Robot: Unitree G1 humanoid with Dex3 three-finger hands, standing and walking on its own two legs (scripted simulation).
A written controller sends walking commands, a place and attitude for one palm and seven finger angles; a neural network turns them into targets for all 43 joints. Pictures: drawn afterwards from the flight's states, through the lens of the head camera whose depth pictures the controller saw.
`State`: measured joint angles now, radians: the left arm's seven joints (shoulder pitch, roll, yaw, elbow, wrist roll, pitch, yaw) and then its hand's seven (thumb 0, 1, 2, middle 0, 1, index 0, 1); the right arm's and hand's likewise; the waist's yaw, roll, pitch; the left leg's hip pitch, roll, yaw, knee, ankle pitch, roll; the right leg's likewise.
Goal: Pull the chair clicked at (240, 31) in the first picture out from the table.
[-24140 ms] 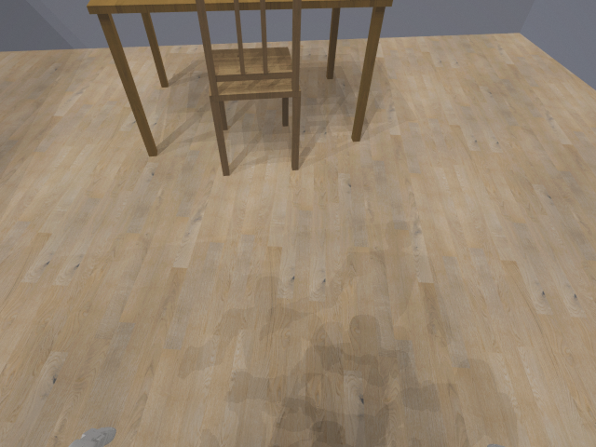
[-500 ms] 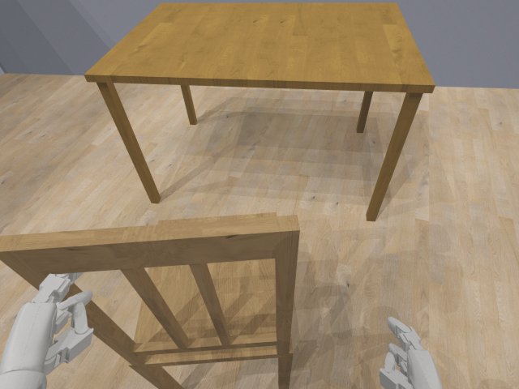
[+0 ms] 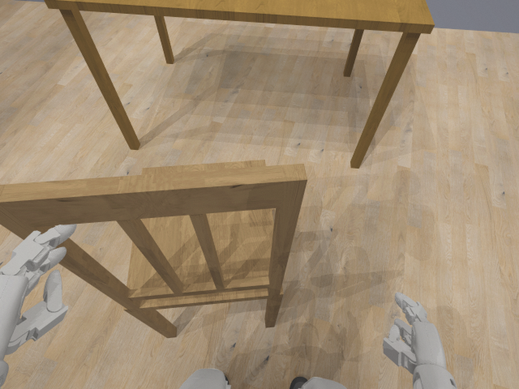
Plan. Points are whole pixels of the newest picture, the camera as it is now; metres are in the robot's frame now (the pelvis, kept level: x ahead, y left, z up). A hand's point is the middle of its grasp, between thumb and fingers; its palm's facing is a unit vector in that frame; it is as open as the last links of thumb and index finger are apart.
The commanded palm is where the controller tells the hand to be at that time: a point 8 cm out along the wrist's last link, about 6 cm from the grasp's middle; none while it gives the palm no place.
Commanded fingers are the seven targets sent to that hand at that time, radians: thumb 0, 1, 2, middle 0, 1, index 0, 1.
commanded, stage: step back with the hand held close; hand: left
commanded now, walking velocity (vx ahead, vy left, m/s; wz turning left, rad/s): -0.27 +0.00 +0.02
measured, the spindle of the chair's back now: (158, 260) +0.30 +0.21 -0.07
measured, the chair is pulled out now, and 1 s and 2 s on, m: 0.61 0.61 0.61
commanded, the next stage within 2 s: stop stepping back and stand still in 0.72 s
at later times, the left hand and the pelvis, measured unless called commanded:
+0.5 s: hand out of the picture +0.13 +0.29 +0.16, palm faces +0.43 -0.76 -0.49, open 7.4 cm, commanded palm +0.06 +0.33 +0.18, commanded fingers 0.00 0.90 0.90 -0.20 -0.30 -0.20 -0.30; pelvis -0.08 +0.03 -0.01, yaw +1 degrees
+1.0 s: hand out of the picture +0.02 +0.28 +0.16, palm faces +0.38 -0.78 -0.51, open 7.4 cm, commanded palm -0.04 +0.32 +0.18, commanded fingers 0.00 0.90 0.90 -0.20 -0.30 -0.20 -0.30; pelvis -0.17 +0.02 +0.00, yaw +1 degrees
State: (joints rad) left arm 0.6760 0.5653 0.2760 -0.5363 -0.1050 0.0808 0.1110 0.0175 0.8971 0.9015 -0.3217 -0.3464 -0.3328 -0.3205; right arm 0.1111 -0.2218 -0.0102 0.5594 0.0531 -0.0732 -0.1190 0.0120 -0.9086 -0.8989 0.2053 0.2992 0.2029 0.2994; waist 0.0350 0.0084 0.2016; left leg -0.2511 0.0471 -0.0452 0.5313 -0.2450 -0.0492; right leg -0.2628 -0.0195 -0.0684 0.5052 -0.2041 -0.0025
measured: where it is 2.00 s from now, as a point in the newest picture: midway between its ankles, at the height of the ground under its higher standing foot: outside the picture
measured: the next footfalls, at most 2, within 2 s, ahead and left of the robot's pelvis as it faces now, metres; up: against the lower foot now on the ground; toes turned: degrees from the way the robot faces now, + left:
right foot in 0.54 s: -0.05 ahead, -0.11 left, +0.00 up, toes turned +0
left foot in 0.84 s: -0.15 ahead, +0.12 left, +0.00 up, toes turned +0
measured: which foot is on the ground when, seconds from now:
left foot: down 0.00-0.66, up 0.68-0.82, down 0.84-1.00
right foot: down 0.00-0.40, up 0.42-0.52, down 0.54-0.84, up 0.86-1.00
